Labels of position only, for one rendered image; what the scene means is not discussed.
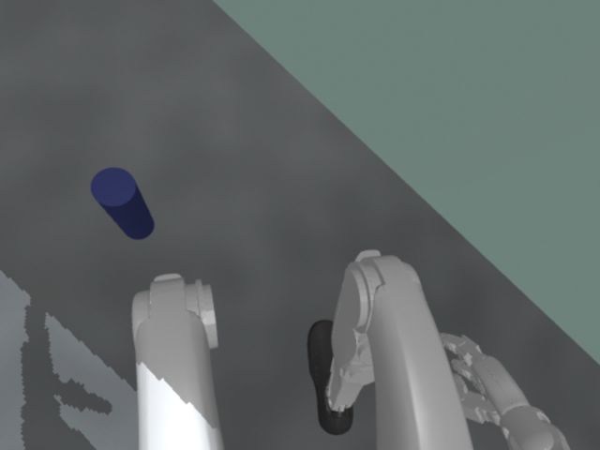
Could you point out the can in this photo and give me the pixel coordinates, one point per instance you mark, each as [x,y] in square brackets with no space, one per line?
[117,192]

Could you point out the right robot arm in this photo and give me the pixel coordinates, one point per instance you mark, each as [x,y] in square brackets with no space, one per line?
[528,428]

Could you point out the right robot foot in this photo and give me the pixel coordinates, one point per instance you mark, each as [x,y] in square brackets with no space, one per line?
[320,356]

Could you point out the right robot hand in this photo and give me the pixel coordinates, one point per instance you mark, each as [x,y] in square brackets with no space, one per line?
[489,377]

